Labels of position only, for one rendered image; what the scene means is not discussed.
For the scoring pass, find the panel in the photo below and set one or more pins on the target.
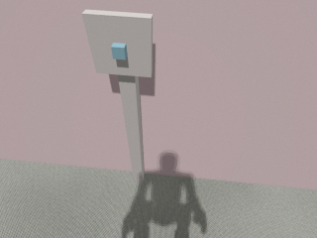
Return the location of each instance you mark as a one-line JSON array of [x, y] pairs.
[[103, 28]]

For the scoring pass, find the button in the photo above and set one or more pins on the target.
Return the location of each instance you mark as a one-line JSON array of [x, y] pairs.
[[119, 51]]

